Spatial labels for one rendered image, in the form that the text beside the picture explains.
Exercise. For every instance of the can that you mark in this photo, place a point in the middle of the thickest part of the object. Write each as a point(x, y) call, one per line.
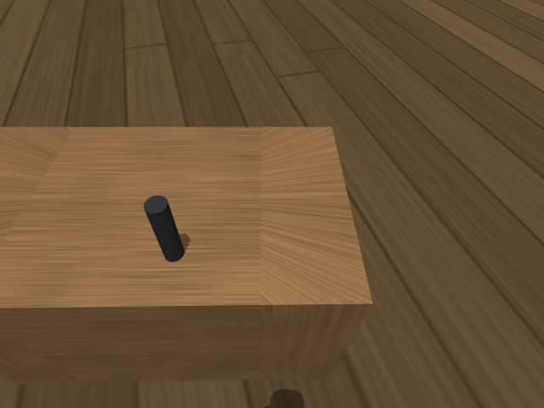
point(161, 220)

